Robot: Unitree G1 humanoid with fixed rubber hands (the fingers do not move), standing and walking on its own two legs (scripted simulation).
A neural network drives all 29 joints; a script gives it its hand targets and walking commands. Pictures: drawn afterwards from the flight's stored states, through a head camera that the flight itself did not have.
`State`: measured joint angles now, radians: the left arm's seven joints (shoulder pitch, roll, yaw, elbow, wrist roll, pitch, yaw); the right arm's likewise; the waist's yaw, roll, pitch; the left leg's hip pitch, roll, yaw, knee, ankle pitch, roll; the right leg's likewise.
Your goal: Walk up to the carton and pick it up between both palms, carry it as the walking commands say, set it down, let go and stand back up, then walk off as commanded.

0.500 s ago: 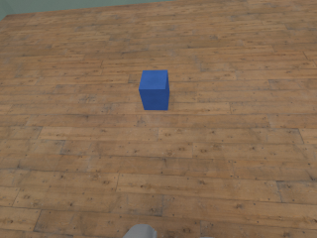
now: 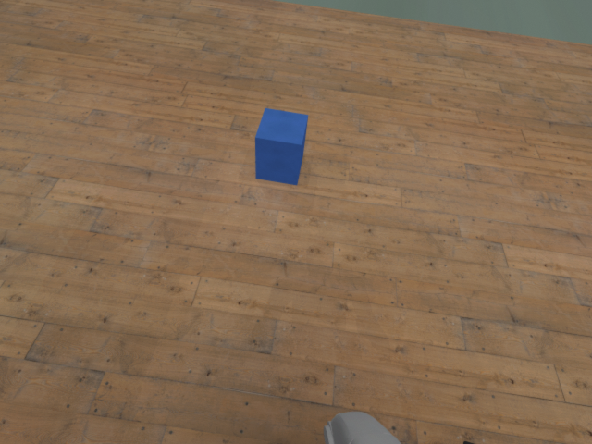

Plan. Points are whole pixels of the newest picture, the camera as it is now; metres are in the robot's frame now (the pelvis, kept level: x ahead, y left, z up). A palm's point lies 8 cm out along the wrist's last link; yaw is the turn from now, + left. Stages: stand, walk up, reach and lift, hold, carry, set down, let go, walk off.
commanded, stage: walk off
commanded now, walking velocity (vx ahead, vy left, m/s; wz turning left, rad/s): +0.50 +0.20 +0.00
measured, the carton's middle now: (281, 147) +1.35 +0.06 -0.66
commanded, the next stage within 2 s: stand in 0.10 s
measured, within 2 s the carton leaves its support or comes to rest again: neither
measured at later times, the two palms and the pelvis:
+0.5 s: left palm out of the picture -0.04 +0.20 -0.15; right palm out of the picture -0.04 -0.24 -0.15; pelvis -0.03 -0.01 -0.01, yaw +0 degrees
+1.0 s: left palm out of the picture -0.08 +0.23 -0.15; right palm out of the picture -0.04 -0.20 -0.15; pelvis -0.04 +0.01 -0.01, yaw +1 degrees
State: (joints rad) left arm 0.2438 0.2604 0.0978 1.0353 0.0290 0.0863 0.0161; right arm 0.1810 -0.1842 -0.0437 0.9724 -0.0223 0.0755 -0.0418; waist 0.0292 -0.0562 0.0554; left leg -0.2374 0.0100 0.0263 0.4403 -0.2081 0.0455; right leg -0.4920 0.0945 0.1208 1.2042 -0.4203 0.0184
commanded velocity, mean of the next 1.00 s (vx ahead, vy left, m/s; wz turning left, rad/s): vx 0.04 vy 0.02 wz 0.00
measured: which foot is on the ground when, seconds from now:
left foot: down 0.00-1.00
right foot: up 0.00-0.18, down 0.20-1.00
